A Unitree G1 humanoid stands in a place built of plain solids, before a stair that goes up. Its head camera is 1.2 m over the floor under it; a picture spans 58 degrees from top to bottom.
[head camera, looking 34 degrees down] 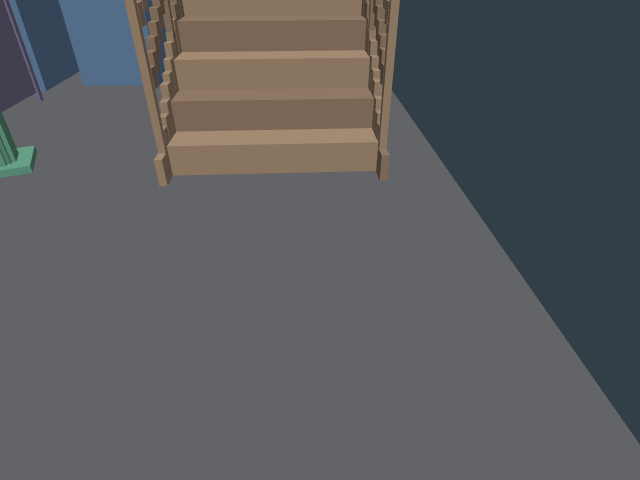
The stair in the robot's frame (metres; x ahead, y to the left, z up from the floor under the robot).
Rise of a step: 0.20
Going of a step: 0.26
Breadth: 1.40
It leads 3 degrees to the left of straight ahead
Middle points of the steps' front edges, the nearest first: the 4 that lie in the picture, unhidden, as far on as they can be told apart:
2.54 0.29 0.20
2.80 0.30 0.39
3.06 0.31 0.59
3.31 0.33 0.79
